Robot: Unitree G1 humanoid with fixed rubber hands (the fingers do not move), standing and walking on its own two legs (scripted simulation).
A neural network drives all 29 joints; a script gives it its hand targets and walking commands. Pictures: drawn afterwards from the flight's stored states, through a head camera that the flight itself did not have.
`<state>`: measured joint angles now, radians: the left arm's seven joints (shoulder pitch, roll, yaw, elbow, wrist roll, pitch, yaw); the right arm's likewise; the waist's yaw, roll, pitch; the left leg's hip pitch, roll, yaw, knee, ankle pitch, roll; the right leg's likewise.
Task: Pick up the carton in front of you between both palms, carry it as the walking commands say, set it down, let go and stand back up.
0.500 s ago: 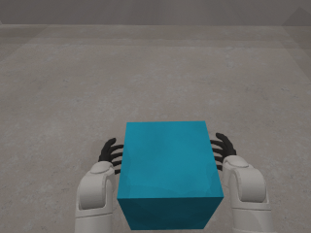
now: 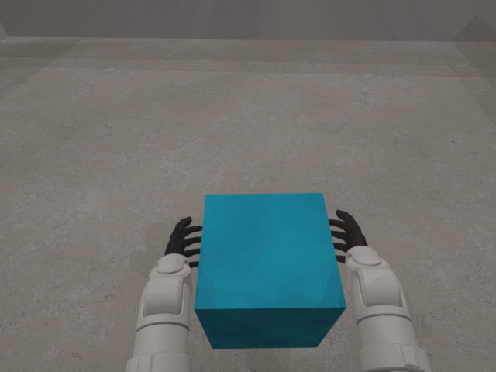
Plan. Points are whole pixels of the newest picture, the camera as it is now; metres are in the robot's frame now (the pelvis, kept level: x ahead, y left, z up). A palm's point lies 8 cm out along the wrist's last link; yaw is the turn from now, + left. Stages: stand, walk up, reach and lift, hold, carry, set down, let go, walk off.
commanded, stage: carry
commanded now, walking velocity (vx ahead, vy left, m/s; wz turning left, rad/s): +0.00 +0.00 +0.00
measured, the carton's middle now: (264, 275) +0.31 +0.00 -0.05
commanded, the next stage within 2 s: hold in 0.92 s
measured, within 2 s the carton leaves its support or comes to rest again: neither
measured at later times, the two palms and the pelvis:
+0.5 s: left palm (169, 279) +0.26 +0.15 +0.04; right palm (359, 271) +0.26 -0.14 +0.04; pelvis -0.03 +0.00 +0.00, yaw +0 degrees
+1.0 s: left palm (164, 288) +0.25 +0.16 +0.04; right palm (359, 280) +0.25 -0.14 +0.04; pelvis -0.04 +0.01 +0.01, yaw +3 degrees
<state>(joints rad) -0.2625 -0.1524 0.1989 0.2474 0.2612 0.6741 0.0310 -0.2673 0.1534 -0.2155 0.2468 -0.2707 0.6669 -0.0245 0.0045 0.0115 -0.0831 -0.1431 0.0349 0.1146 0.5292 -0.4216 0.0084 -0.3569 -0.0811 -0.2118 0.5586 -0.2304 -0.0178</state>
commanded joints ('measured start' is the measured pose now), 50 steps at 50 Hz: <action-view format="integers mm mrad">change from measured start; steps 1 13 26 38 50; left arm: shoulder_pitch -445 -450 -443 -446 -356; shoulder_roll -933 -918 -921 -924 -904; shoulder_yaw -561 -568 -562 -563 -493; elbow -91 -121 -111 -112 -83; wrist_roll -260 -276 -272 -273 -217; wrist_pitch -36 16 20 20 -35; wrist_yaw -236 -238 -241 -242 -215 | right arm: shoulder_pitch -423 -423 -420 -423 -373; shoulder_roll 913 903 907 911 876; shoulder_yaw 562 570 569 573 580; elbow -64 -99 -93 -94 -167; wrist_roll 256 270 270 273 270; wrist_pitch -26 28 31 31 8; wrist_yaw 241 240 243 244 236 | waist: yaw -3 -2 -2 -3 16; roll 2 -5 -7 -8 40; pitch -282 -232 -242 -247 -192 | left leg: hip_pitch -17 -74 -91 -99 -23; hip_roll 119 115 112 111 -68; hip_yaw -73 -89 -96 -100 -255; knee -63 -105 -103 -99 -170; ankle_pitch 486 337 310 308 682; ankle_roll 14 24 30 33 7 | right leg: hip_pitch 228 205 205 201 490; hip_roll -99 -103 -106 -107 159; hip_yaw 108 118 120 120 288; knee -25 -67 -77 -78 -116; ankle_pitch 379 269 256 255 493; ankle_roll -11 -5 -4 -3 -11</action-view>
